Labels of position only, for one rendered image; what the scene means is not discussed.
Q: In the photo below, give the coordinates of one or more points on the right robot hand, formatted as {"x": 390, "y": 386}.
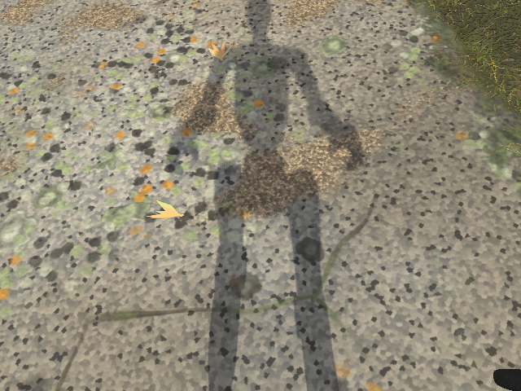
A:
{"x": 508, "y": 378}

